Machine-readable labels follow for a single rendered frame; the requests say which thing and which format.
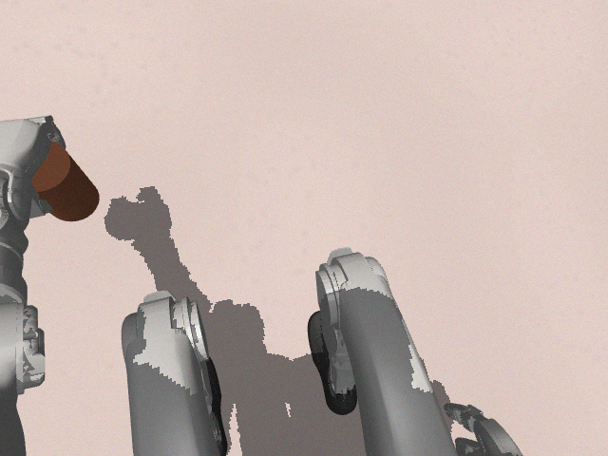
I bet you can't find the right robot hand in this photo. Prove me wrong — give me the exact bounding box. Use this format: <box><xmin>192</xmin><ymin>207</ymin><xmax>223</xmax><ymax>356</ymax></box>
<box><xmin>444</xmin><ymin>403</ymin><xmax>523</xmax><ymax>456</ymax></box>

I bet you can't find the left robot hand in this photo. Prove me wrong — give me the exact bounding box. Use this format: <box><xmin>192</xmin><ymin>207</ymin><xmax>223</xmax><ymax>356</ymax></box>
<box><xmin>0</xmin><ymin>115</ymin><xmax>66</xmax><ymax>219</ymax></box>

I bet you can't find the left robot foot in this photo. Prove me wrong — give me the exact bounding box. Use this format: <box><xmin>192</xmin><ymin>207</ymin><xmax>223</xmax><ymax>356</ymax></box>
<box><xmin>206</xmin><ymin>356</ymin><xmax>227</xmax><ymax>456</ymax></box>

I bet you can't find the right robot foot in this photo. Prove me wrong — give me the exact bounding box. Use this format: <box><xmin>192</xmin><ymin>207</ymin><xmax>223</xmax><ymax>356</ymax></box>
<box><xmin>308</xmin><ymin>311</ymin><xmax>357</xmax><ymax>415</ymax></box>

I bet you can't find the left robot arm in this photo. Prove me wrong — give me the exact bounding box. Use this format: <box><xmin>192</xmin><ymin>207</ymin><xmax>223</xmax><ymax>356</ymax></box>
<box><xmin>0</xmin><ymin>163</ymin><xmax>45</xmax><ymax>456</ymax></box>

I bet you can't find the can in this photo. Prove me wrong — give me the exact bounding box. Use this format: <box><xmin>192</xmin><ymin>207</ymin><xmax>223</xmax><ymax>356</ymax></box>
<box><xmin>31</xmin><ymin>141</ymin><xmax>100</xmax><ymax>221</ymax></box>

